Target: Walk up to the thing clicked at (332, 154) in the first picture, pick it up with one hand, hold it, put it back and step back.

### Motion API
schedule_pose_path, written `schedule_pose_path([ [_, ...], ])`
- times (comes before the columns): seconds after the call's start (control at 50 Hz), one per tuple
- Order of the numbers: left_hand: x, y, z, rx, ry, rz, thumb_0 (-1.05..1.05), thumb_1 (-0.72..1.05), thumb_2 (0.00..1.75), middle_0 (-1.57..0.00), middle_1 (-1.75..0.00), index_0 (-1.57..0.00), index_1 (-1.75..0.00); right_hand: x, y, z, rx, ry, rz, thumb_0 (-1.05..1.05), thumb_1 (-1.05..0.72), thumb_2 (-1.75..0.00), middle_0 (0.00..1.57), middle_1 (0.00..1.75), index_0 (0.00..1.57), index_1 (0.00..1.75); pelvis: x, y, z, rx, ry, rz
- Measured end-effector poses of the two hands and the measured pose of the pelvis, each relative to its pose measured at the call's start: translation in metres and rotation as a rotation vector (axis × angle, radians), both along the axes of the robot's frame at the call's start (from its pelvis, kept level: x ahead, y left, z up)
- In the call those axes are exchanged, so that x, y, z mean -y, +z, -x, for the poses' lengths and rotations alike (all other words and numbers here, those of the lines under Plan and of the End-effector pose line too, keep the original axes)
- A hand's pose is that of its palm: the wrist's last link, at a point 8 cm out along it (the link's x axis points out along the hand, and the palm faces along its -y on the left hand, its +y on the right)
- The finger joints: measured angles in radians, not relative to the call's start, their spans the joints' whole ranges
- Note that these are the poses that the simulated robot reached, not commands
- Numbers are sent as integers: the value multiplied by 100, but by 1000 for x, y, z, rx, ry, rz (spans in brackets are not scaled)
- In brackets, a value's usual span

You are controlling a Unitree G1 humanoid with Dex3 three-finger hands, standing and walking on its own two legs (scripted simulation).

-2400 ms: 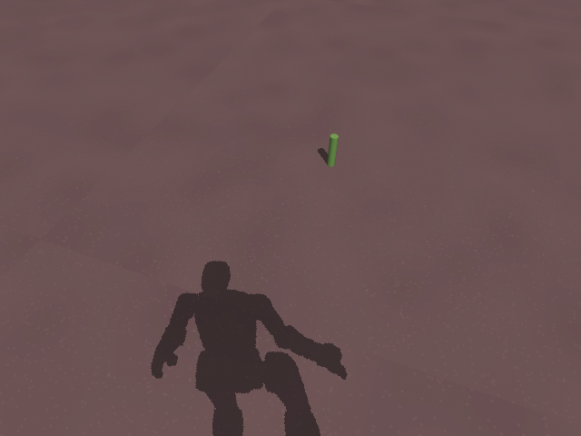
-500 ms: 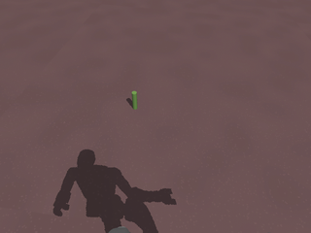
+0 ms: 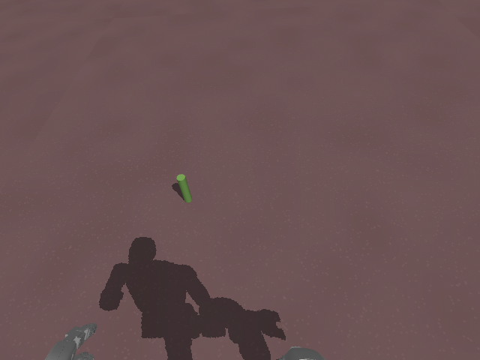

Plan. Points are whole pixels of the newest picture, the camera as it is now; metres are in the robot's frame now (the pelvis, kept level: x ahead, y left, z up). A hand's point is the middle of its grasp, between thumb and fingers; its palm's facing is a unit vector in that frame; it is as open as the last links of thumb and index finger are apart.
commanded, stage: walk up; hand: left
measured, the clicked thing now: (184, 189) +0.95 +0.31 -0.67
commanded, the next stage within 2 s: none
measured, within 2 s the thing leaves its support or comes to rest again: neither
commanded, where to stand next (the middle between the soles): +0.67 +0.07 m, yaw +1 degrees
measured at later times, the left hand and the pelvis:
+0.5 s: hand (85, 311) +0.24 +0.34 -0.15, palm faces -0.03 -0.94 -0.35, open 7.4 cm; pelvis +0.22 +0.06 +0.01, yaw +1 degrees
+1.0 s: hand (123, 204) +0.47 +0.30 -0.10, palm faces -0.01 -0.91 -0.41, open 7.4 cm; pelvis +0.40 +0.03 +0.01, yaw +1 degrees
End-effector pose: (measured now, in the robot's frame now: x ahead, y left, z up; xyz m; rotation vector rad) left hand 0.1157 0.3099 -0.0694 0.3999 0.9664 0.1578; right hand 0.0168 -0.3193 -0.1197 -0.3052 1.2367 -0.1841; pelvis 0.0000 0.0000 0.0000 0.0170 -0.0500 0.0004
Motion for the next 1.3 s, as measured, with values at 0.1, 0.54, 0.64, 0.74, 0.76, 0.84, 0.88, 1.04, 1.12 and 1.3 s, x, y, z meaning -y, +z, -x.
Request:
schedule_pose_path([
  [0.1,2,10,-5,-54,47,1,1,90,90,-21,-30,-20,-30,-6,14,-77,79,50,-26,0,-91,-90,20,30,20,30,-1,15,-42,-8,-4,9],
  [0.54,-71,-35,-140,-222,100,53,1,91,90,-20,-29,-20,-30,-71,56,-308,205,107,55,0,-91,-90,21,30,21,30,-60,12,-232,-6,9,20],
  [0.64,-67,-25,-198,-195,64,57,1,91,90,-20,-29,-20,-30,-66,54,-316,150,80,49,0,-91,-90,21,30,21,30,-59,17,-269,-9,7,12],
  [0.74,-56,-15,-259,-165,43,33,1,91,90,-20,-29,-20,-30,-49,39,-326,84,34,31,0,-91,-90,21,30,21,30,-49,15,-311,-10,6,0],
  [0.76,-53,-14,-271,-154,41,25,1,91,90,-20,-29,-20,-30,-45,34,-330,72,26,26,0,-91,-90,21,30,21,30,-45,13,-320,-10,5,-3],
  [0.84,-41,-13,-317,-90,44,-16,1,91,90,-20,-29,-20,-30,-28,9,-356,29,18,15,0,-91,-90,21,30,21,30,-29,-1,-355,-4,8,15],
  [0.88,-35,-9,-330,-67,51,-17,1,91,90,-20,-29,-20,-30,-27,5,-375,12,27,9,0,-91,-90,21,30,20,30,-26,0,-367,-2,10,12],
  [1.04,-35,5,-350,-100,90,-13,1,90,90,-21,-30,-20,-30,-37,17,-459,58,88,-18,0,-91,-90,20,30,20,30,-31,15,-416,-7,21,20],
  [1.12,-50,-2,-357,-134,115,-5,1,90,90,-21,-30,-20,-30,-46,26,-498,67,118,-4,0,-91,-90,20,30,20,30,-41,14,-443,-9,27,29],
  [1.3,-94,-42,-407,-237,124,14,1,90,90,-20,-30,-20,-30,-73,37,-569,163,94,78,0,-91,-90,21,30,20,30,-78,-3,-509,-3,21,23],
])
